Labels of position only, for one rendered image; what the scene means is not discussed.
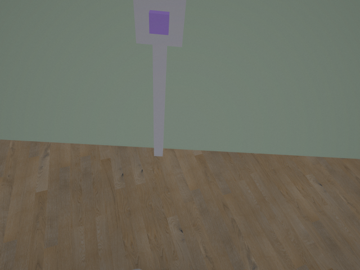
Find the panel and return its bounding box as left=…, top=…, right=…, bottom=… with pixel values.
left=133, top=0, right=186, bottom=156

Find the button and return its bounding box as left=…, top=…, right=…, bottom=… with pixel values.
left=149, top=10, right=169, bottom=35

